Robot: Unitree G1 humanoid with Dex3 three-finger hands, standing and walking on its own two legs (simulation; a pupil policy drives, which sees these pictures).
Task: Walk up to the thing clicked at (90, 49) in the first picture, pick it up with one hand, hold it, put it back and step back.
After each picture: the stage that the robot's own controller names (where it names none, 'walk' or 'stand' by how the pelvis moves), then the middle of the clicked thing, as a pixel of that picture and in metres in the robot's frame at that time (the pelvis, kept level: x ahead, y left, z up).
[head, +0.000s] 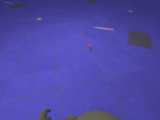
stand; (89, 47) +1.57 +0.02 -0.72
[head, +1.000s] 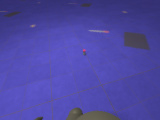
walk; (84, 52) +1.43 +0.24 -0.71
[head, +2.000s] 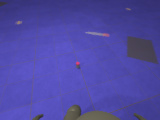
walk; (77, 65) +0.90 +0.26 -0.70
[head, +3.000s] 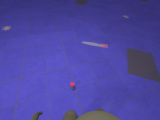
walk; (72, 85) +0.55 +0.20 -0.71
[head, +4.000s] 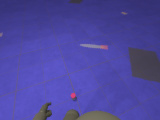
walk; (73, 96) +0.37 +0.18 -0.70
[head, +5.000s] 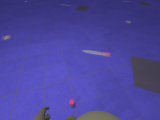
stand; (72, 103) +0.34 +0.20 -0.71
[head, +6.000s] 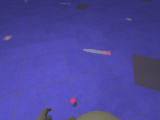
stand; (73, 101) +0.34 +0.20 -0.72
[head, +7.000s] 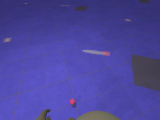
stand; (72, 102) +0.34 +0.21 -0.72
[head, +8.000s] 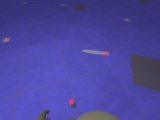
stand; (72, 102) +0.33 +0.21 -0.72
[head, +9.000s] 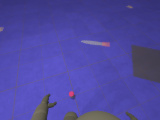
go down; (71, 94) +0.35 +0.21 -0.71
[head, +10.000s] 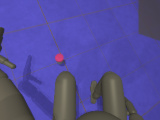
go down; (59, 59) +0.44 +0.20 -0.30
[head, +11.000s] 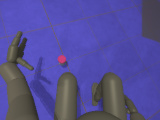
close in; (62, 60) +0.45 +0.18 -0.30
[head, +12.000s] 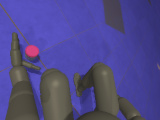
close in; (31, 53) +0.44 +0.22 -0.23
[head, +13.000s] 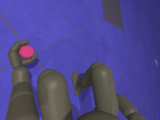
close; (26, 54) +0.43 +0.23 -0.23
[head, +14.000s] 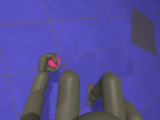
lift; (52, 62) +0.36 +0.24 -0.14
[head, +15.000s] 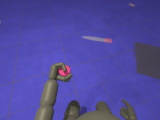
lift; (65, 74) +0.33 +0.17 +0.02
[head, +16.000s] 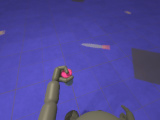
hold; (67, 77) +0.32 +0.16 -0.01
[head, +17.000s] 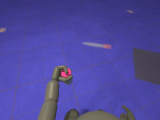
crouch; (67, 77) +0.33 +0.17 -0.02
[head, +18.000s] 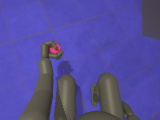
crouch; (56, 52) +0.47 +0.19 -0.10
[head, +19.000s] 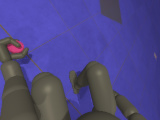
lower; (17, 50) +0.46 +0.24 -0.24
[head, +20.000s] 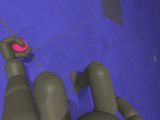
lower; (20, 49) +0.46 +0.24 -0.24
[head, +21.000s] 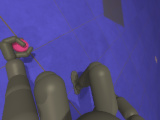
lower; (21, 49) +0.46 +0.24 -0.24
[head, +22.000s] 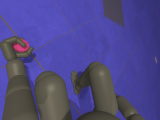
lower; (21, 49) +0.46 +0.24 -0.24
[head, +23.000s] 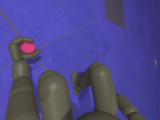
draw back; (27, 50) +0.45 +0.22 -0.25
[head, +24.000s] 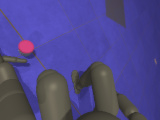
withdraw; (25, 49) +0.44 +0.23 -0.24
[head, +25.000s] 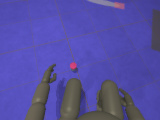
walk; (73, 67) +0.45 +0.15 -0.40
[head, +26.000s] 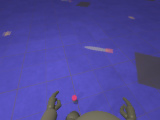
stand; (74, 98) +0.37 +0.16 -0.66
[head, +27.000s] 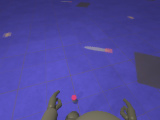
stand; (74, 98) +0.38 +0.17 -0.67
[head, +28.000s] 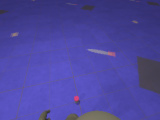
stand; (76, 99) +0.38 +0.14 -0.71
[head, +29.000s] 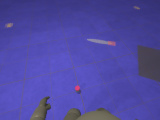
walk; (77, 89) +0.43 +0.13 -0.70
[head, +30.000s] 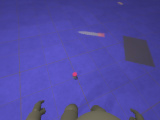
walk; (74, 75) +0.61 +0.16 -0.71
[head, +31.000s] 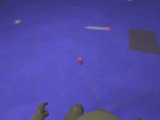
walk; (79, 60) +0.93 +0.23 -0.69
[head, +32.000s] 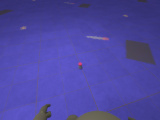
stand; (80, 65) +1.01 +0.19 -0.72
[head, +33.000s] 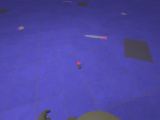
stand; (78, 65) +1.01 +0.21 -0.73
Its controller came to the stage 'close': yes
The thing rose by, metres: 0.72
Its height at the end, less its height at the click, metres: +0.00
